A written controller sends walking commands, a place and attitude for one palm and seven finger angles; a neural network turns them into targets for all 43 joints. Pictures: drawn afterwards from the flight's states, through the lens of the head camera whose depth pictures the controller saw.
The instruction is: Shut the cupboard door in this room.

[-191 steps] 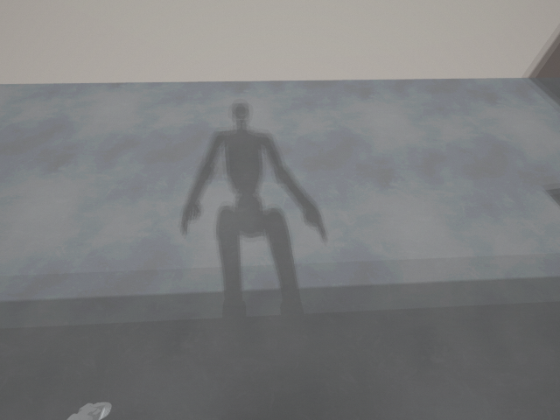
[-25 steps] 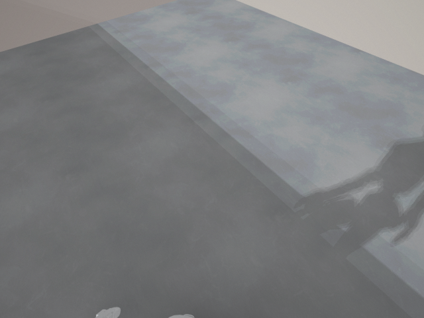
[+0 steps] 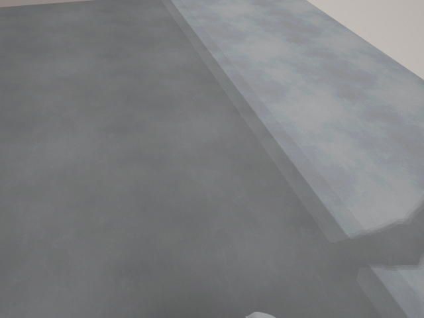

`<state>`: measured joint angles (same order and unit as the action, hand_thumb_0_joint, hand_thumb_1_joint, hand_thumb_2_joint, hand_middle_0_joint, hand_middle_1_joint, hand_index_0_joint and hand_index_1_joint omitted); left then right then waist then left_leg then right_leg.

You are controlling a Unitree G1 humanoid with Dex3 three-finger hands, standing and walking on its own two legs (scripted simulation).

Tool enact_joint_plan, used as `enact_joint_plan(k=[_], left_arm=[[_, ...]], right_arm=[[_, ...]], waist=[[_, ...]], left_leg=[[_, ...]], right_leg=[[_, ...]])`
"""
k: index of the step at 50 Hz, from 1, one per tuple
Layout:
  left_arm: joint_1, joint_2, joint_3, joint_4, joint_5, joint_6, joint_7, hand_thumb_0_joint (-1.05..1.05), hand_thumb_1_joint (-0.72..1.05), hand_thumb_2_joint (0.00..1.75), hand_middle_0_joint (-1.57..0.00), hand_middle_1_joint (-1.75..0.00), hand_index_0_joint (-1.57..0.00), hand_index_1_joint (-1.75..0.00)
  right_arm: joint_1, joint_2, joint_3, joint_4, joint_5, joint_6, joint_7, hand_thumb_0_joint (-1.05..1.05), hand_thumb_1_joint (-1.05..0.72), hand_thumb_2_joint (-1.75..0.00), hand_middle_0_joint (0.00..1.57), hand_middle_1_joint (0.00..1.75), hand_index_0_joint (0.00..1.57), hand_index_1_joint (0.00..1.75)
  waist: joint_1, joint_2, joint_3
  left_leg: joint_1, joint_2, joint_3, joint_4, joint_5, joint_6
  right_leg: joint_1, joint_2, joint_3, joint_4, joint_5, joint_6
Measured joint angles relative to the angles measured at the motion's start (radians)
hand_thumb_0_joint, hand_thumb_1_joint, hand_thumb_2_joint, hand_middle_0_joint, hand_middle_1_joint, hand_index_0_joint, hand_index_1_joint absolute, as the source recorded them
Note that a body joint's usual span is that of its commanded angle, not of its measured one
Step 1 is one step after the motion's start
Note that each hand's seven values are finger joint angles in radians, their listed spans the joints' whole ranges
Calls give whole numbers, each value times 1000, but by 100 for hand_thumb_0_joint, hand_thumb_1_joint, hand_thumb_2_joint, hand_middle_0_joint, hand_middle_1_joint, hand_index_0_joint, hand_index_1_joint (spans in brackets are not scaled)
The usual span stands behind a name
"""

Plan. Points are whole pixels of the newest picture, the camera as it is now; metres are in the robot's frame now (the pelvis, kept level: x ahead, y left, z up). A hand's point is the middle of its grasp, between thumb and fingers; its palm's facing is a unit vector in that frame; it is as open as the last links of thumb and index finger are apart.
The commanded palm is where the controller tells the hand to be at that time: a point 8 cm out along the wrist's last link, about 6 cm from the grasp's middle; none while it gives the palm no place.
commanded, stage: turn or walk to find it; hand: left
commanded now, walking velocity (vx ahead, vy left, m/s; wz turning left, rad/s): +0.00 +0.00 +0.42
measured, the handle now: out of the picture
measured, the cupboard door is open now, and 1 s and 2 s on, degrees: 97 97 97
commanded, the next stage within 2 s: none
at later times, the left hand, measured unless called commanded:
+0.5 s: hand out of the picture +0.01 +0.16 -0.15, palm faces +0.24 -0.94 -0.25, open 7.4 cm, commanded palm none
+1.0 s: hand out of the picture -0.06 +0.24 -0.16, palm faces +0.44 -0.87 -0.23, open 7.4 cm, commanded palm none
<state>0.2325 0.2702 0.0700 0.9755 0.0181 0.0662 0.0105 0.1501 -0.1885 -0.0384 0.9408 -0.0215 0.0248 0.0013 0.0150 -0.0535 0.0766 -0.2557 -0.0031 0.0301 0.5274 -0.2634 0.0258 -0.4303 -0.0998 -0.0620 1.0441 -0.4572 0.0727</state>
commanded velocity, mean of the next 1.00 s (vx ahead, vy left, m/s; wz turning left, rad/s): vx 0.00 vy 0.00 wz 0.42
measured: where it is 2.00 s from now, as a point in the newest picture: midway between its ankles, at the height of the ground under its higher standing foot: outside the picture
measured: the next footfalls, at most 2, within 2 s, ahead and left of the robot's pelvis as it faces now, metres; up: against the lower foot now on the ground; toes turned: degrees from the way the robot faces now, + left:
right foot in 0.24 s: +0.04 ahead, -0.13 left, +0.00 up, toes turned +2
left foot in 0.68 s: -0.02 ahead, +0.11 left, +0.00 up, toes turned +24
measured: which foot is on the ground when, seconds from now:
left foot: down 0.00-0.26, up 0.28-0.66, down 0.68-1.00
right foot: up 0.00-0.22, down 0.24-0.70, up 0.72-1.00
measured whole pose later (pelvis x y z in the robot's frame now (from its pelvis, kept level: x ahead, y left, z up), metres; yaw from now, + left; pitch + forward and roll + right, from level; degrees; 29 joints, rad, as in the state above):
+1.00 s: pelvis -0.04 +0.02 +0.01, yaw +24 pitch -1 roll -1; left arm 0.19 0.26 0.07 0.95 0.02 0.05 0.01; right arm 0.19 -0.17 -0.03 0.95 -0.02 0.02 0.00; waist 0.00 -0.03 0.05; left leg -0.22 -0.04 0.01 0.42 -0.20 0.06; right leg -0.43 -0.10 -0.02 1.01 -0.39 0.10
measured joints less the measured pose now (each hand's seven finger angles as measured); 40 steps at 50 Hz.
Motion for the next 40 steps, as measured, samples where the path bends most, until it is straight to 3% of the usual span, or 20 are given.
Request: enact_joint_plan(k=[7,10,12,14,16,19,22,26,31,34,36,38,40], left_arm=[[-38,-25,-9,-41,-4,-12,-1,0,91,90,-20,-30,-20,-30],[-51,-42,-17,-60,-7,-23,1,0,91,90,-20,-30,-20,-30],[-51,-51,-23,-75,-8,-37,1,0,91,90,-20,-30,-20,-30],[-52,-72,-31,-81,1,-51,4,0,91,90,-20,-30,-20,-30],[-42,-87,-38,-89,3,-56,5,0,91,90,-20,-30,-20,-30],[-23,-102,-44,-84,2,-59,6,0,91,90,-20,-30,-20,-30],[-9,-110,-48,-70,3,-61,8,0,91,90,-20,-30,-20,-30],[7,-108,-46,-53,8,-63,10,0,91,90,-20,-30,-20,-30],[19,-79,-36,-32,13,-56,6,0,91,90,-21,-30,-20,-30],[31,-54,-25,-20,9,-46,3,0,91,90,-21,-30,-20,-30],[29,-29,-14,-12,2,-29,4,0,91,90,-20,-30,-20,-30],[25,-15,-9,2,1,-5,10,0,91,90,-20,-30,-20,-30],[13,-7,-3,12,1,5,6,1,91,90,-20,-30,-20,-30]], right_arm=[[11,-2,-1,-1,-3,8,2,1,-90,-90,21,30,21,30],[21,-9,-8,0,-5,17,6,1,-90,-90,21,30,21,30],[34,-15,-14,0,-1,22,8,1,-90,-90,21,30,21,30],[43,-32,-26,4,4,30,10,1,-90,-90,21,30,21,30],[54,-41,-35,12,1,46,11,1,-90,-90,21,30,20,30],[61,-55,-44,29,-3,55,19,1,-90,-90,20,30,20,30],[66,-61,-47,41,-2,56,21,1,-91,-90,20,30,20,30],[62,-60,-42,56,1,63,19,1,-91,-90,20,30,20,30],[30,-48,-28,53,8,57,18,1,-91,-90,20,30,20,30],[13,-43,-19,33,9,39,19,1,-91,-90,20,30,20,30],[-4,-28,-15,22,6,22,20,1,-91,-90,20,30,20,30],[-12,-16,-8,11,4,7,14,1,-91,-90,20,30,20,30],[-10,-6,-2,4,3,1,4,1,-90,-90,20,30,20,30]], waist=[[-16,41,-12],[-27,59,-15],[-29,66,-22],[-32,101,-19],[-31,103,-20],[-30,103,-17],[-33,95,-10],[-27,73,0],[-5,40,17],[-1,27,15],[10,-8,22],[13,-12,19],[8,-5,10]], left_leg=[[4,-25,-49,-58,50,0],[-15,-35,-71,-41,50,-11],[-41,-47,-85,-5,39,-24],[-88,-41,-105,100,-52,-32],[-154,-53,-98,299,-163,-41],[-219,-35,-76,539,-141,-62],[-230,-5,-62,608,-113,-84],[-189,27,-39,524,-145,-100],[-98,39,14,296,-176,-89],[-18,36,46,100,-70,-71],[-23,12,59,98,-52,-21],[-24,9,59,99,-64,13],[-10,6,46,58,-45,25]], right_leg=[[44,30,23,-161,13,4],[100,46,23,-295,41,-3],[163,53,16,-443,124,-8],[174,66,-14,-461,143,-63],[182,52,-36,-458,131,-93],[216,40,-63,-500,144,-100],[240,28,-91,-528,156,-97],[251,5,-124,-533,155,-89],[234,-30,-161,-488,134,-66],[205,-52,-186,-422,103,-40],[150,-75,-141,-306,19,-22],[80,-46,-66,-140,-67,-12],[27,-24,-23,-16,-37,-6]])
